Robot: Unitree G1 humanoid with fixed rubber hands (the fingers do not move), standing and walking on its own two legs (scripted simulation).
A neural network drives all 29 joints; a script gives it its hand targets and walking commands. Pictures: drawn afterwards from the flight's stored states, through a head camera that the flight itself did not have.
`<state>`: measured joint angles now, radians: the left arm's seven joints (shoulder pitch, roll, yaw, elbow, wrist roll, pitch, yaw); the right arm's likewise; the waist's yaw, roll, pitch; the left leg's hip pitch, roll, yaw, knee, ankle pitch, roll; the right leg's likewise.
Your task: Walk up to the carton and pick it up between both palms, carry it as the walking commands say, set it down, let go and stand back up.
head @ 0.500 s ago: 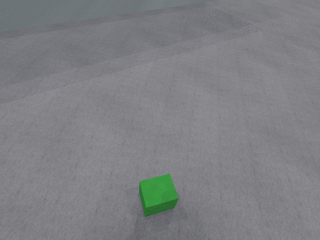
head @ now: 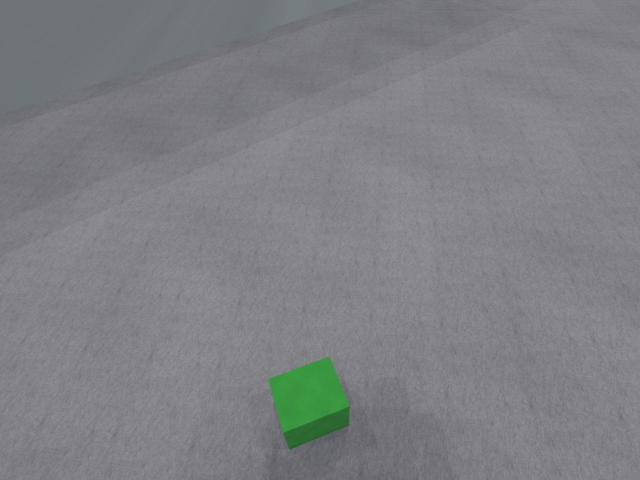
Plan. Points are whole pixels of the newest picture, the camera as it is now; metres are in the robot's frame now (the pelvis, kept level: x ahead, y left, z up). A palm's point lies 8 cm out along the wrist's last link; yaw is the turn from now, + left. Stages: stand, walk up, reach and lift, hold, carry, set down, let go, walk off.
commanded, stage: walk up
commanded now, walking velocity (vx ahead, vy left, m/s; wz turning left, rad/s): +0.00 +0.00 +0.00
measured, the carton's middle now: (309, 402) +0.46 +0.07 -0.69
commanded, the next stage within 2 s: none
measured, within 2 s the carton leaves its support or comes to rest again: neither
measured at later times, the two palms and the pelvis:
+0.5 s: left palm out of the picture -0.06 +0.24 -0.14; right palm out of the picture -0.03 -0.21 -0.14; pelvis -0.05 +0.00 +0.00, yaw +2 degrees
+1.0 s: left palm out of the picture -0.07 +0.21 -0.13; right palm out of the picture +0.09 -0.24 -0.14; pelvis +0.01 -0.02 +0.00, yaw +3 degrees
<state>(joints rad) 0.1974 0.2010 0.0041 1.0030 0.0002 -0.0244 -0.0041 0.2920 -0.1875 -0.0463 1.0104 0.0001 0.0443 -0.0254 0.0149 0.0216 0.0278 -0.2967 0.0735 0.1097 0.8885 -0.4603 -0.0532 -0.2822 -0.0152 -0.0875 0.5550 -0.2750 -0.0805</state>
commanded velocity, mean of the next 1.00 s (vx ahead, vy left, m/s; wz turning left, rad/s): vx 0.12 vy -0.03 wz -0.01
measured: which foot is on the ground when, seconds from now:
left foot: up 0.00-0.28, down 0.30-0.66, up 0.68-1.00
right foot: down 0.00-1.00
